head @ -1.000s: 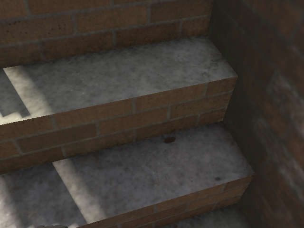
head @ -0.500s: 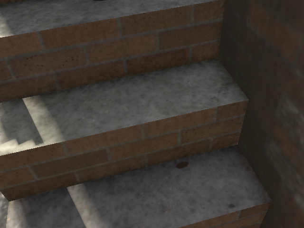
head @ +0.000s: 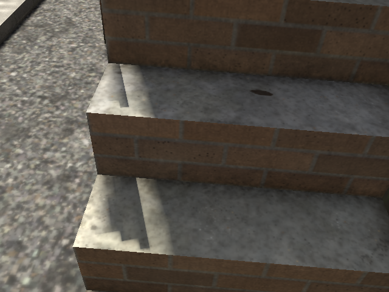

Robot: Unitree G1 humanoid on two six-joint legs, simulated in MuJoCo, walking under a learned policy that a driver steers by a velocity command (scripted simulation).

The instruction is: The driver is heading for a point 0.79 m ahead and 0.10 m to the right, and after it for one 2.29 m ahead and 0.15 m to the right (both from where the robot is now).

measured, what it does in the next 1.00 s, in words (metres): climbs: right foot 0.24 m higher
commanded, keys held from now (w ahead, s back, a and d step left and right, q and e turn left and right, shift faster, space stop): q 0.10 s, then w+q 0.06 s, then w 0.84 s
